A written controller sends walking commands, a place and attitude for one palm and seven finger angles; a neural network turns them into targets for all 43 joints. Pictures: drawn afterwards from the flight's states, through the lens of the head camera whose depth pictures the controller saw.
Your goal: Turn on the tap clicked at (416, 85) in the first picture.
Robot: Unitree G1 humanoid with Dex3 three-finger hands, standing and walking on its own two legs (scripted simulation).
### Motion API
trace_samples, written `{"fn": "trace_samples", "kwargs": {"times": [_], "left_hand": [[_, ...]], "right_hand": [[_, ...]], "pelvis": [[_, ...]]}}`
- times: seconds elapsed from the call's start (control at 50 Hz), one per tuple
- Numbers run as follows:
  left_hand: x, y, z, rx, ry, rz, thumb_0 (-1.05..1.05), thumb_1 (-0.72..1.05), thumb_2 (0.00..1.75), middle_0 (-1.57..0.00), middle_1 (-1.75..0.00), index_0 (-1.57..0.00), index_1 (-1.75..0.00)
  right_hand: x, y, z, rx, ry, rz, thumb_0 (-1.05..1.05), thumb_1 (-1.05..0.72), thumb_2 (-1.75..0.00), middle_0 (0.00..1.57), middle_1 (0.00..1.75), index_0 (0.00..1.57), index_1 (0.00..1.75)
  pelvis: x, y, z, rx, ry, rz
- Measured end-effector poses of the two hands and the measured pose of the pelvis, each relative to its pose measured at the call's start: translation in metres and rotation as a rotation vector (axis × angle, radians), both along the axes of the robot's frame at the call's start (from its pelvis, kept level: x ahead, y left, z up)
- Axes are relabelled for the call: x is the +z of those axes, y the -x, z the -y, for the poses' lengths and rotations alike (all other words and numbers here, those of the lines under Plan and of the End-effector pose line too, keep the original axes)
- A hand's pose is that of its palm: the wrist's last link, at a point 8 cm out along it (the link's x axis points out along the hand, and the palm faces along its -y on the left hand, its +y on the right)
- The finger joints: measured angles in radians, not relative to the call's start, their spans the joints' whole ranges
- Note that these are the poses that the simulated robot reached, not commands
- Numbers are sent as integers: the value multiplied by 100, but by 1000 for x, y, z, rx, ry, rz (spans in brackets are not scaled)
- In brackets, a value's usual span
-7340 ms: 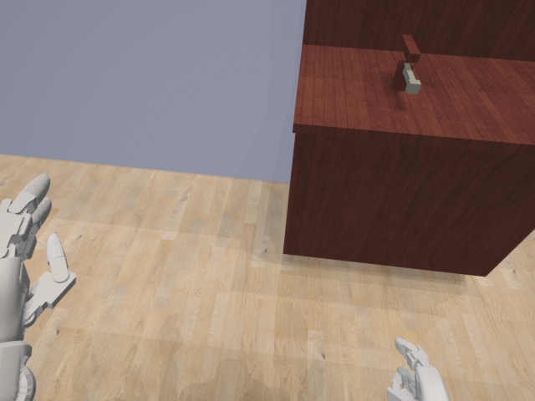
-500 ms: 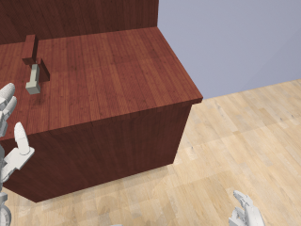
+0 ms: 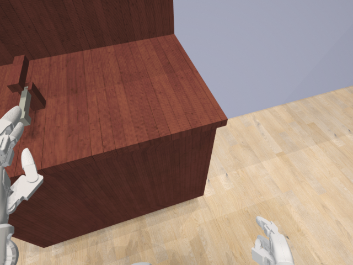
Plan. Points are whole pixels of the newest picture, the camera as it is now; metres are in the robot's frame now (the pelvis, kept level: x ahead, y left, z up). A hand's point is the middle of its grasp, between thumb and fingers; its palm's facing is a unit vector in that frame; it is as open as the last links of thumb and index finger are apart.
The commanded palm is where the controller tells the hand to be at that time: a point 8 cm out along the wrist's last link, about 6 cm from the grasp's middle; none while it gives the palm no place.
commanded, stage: come to a stop and stand still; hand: left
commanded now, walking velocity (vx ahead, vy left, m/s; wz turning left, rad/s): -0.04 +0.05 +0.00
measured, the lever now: (22, 119) +0.43 +0.43 +0.06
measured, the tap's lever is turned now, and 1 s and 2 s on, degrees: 0 0 0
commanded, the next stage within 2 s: look again from close up in 1.30 s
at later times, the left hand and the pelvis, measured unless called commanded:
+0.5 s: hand out of the picture +0.17 +0.30 +0.16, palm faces +0.39 -0.84 -0.37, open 7.4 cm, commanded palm +0.11 +0.33 +0.18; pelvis -0.05 +0.05 +0.00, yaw +0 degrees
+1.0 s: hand out of the picture +0.21 +0.31 +0.17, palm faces +0.43 -0.83 -0.35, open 7.4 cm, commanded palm +0.14 +0.33 +0.18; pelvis -0.01 +0.05 +0.01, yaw +2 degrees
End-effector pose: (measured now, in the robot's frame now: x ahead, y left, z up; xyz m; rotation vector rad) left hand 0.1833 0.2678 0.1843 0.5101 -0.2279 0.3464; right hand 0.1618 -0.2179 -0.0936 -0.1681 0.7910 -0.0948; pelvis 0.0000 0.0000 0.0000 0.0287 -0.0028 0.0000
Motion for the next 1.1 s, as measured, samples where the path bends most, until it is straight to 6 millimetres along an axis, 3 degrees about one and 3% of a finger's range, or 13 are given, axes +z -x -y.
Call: {"fn": "trace_samples", "kwargs": {"times": [0.12,0.18,0.24,0.28,0.38,0.5,0.58,0.68,0.88,1.1], "left_hand": [[-2,19,-12,-21,-18,17,1,89,90,-21,-30,-22,-30],[11,20,-50,0,-132,109,1,88,90,-22,-30,-22,-30],[10,21,-81,80,-46,165,1,89,90,-21,-30,-22,-30],[5,26,-79,73,12,170,1,89,90,-21,-30,-21,-30],[-11,43,-53,-55,60,114,1,90,90,-20,-30,-21,-30],[-13,56,-72,-28,40,95,1,89,90,-21,-30,-22,-30],[-5,61,-86,34,39,140,1,89,90,-21,-30,-22,-30],[-6,60,-85,46,74,148,1,89,90,-21,-30,-21,-30],[-15,35,-81,29,84,81,1,89,90,-21,-30,-21,-30],[-8,11,-74,19,63,56,1,89,90,-21,-30,-21,-30]], "right_hand": [[14,11,19,-40,101,20,1,-91,-90,20,30,20,30],[19,24,17,-6,141,31,1,-91,-90,20,30,20,30],[25,37,5,20,117,62,1,-91,-90,20,30,20,30],[27,45,-6,27,84,95,1,-91,-90,20,30,20,30],[24,61,-36,39,19,122,1,-91,-90,20,30,20,30],[23,68,-63,84,-6,103,1,-91,-90,20,30,21,30],[23,62,-72,121,-13,109,1,-91,-90,20,30,21,30],[30,46,-73,148,5,131,1,-91,-90,20,30,21,30],[46,11,-59,132,64,160,1,-91,-90,20,30,21,30],[40,-18,-51,112,60,121,1,-91,-90,20,30,21,30]], "pelvis": [[-5,13,-9,15,26,2],[-7,27,-12,10,14,11],[-5,38,-21,-16,7,32],[-4,43,-29,-21,11,43],[-5,49,-42,-20,17,60],[-2,54,-48,-4,33,66],[-2,53,-50,9,32,73],[1,47,-52,16,37,67],[6,25,-51,24,38,34],[7,-1,-46,38,44,5]]}}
